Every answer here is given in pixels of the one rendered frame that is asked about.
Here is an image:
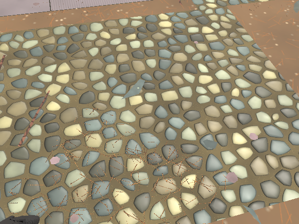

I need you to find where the robot left hand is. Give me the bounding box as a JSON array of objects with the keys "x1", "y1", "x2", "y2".
[{"x1": 0, "y1": 215, "x2": 40, "y2": 224}]

